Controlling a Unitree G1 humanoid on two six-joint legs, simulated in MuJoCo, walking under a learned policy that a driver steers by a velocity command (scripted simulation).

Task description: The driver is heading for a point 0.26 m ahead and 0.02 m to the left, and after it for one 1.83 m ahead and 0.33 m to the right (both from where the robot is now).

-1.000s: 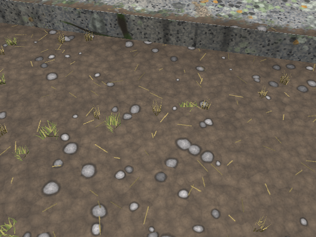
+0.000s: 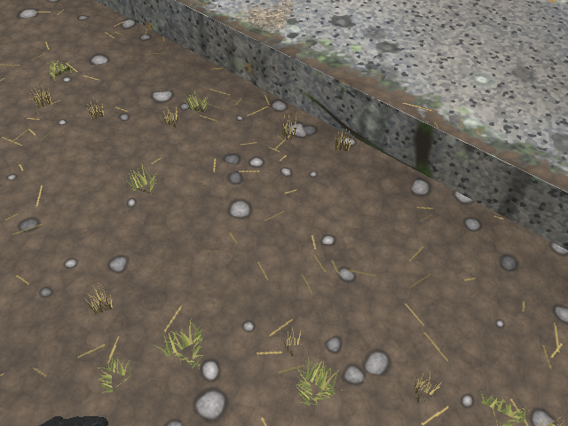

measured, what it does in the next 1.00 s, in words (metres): walks ahead: right foot, then left foot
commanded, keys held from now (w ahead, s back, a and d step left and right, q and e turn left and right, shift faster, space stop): w+q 0.02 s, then q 0.18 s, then e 0.80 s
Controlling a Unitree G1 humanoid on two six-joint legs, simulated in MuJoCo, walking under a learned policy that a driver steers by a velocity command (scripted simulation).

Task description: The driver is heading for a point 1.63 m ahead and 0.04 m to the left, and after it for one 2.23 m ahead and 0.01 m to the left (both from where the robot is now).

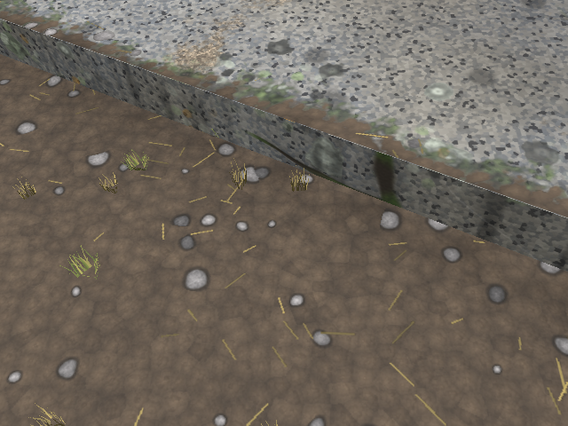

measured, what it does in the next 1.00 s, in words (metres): steps on the spot: left foot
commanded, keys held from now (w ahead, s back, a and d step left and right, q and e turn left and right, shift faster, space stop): e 0.08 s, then no key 0.84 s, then w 0.08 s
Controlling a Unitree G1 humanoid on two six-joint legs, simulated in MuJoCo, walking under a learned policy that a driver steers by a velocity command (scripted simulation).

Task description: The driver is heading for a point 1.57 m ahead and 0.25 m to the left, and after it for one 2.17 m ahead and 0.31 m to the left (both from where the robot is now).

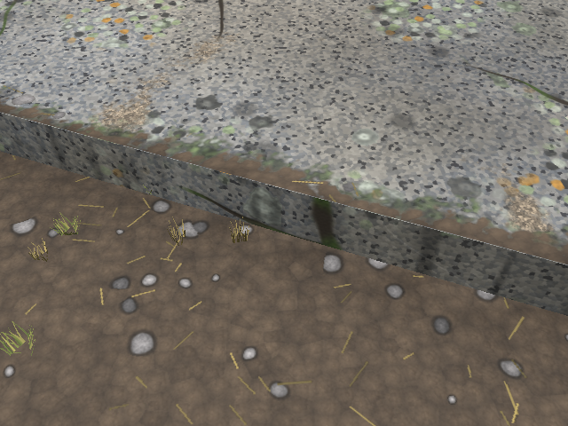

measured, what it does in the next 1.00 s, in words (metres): walks ahead: left foot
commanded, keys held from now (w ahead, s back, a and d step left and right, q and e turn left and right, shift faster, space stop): w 1.00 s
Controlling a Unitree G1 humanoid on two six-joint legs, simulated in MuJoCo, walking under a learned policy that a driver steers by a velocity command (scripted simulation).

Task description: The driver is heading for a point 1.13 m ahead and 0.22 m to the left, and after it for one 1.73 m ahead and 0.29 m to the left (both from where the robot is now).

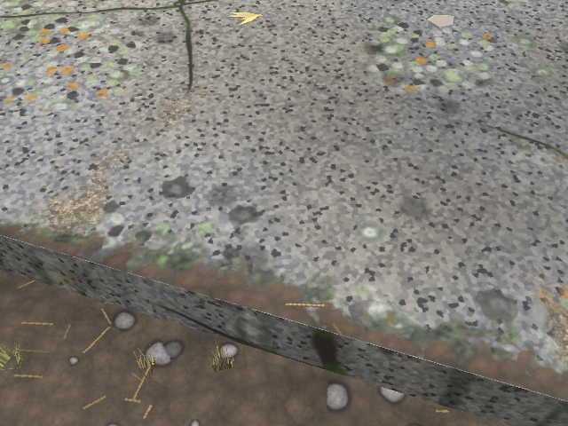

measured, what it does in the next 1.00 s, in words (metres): walks ahead: right foot, then left foot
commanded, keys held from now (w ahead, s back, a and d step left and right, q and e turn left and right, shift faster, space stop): w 0.42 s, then no key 0.36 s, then w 0.22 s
